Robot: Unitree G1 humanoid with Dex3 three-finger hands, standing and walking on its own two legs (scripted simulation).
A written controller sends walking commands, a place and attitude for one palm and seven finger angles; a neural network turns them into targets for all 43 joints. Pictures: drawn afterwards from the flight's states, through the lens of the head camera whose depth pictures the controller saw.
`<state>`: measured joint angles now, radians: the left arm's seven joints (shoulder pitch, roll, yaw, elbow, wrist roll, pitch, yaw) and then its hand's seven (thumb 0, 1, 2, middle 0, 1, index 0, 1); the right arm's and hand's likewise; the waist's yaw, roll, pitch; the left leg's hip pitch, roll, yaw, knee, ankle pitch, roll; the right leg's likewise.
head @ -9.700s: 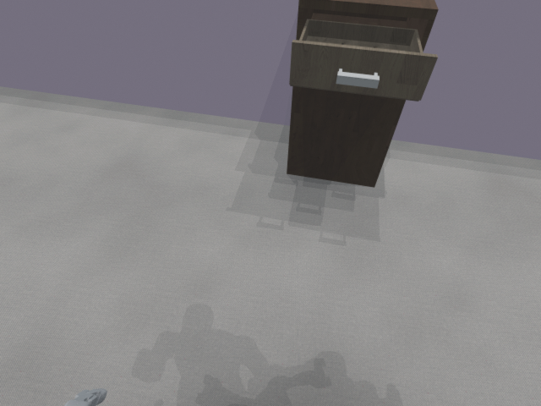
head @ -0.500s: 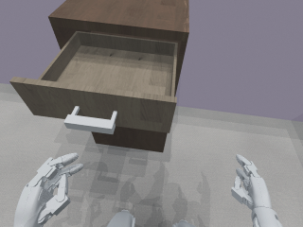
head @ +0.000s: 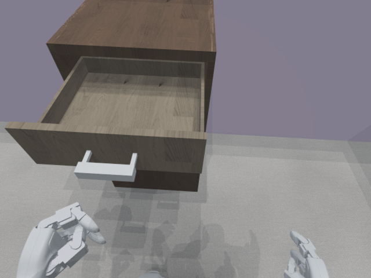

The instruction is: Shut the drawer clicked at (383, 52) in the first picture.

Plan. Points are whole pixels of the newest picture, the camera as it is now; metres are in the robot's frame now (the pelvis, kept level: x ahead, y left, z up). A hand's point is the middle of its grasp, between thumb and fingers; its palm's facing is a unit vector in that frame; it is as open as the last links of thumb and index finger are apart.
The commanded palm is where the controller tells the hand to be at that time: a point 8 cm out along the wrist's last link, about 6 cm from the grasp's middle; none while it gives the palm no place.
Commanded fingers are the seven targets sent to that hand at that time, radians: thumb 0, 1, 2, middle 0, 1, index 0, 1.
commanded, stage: raise the hand and make a fist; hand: left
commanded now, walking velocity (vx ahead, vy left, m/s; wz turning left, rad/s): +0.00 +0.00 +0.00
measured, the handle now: (108, 163) +0.35 +0.20 +0.04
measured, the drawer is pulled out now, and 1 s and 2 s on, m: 0.29 0.29 0.29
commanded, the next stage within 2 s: bring the fist close to the handle in 0.94 s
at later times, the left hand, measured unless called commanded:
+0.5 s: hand (76, 238) +0.17 +0.18 +0.12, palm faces +0.03 -1.00 -0.07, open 3.2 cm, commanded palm +0.12 +0.23 +0.14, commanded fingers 0.00 0.90 0.90 -1.40 -1.60 -1.40 -1.60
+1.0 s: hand (78, 236) +0.17 +0.17 +0.13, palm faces +0.05 -0.99 -0.10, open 3.3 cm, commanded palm +0.12 +0.23 +0.14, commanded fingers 0.00 0.90 0.90 -1.40 -1.60 -1.40 -1.60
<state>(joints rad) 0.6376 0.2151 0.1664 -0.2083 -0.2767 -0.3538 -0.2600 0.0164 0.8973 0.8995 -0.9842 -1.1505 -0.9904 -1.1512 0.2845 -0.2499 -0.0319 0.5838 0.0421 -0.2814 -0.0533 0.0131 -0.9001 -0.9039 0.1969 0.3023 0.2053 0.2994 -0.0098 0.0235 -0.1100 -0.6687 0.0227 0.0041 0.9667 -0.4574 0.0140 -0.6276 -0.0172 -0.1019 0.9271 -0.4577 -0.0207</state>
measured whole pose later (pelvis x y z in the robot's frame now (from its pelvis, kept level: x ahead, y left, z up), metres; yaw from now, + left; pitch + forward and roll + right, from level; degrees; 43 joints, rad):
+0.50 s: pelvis +0.01 +0.02 +0.01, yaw +1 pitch +5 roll -2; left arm 0.69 0.21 0.08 -0.46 -0.22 -0.18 -0.18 0.02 0.90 0.90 -1.38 -1.58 -1.39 -1.58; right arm 0.23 -0.20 0.06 0.49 0.05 -0.26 -0.03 0.01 -0.90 -0.90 0.20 0.30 0.21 0.30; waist 0.04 0.05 -0.12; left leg -0.54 0.01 0.00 0.91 -0.46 0.03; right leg -0.48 -0.03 -0.10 0.84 -0.45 0.00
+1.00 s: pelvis +0.02 -0.01 +0.02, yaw +0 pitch +4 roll -1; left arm 0.70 0.23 0.16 -0.40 -0.27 -0.19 -0.22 0.02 0.89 0.90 -1.40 -1.60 -1.40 -1.60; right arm 0.26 -0.23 0.03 0.56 0.06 -0.31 -0.05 0.01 -0.90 -0.90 0.20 0.30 0.21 0.30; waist 0.03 0.05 -0.12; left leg -0.46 0.02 0.00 0.83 -0.43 0.00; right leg -0.42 -0.01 -0.10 0.79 -0.43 -0.02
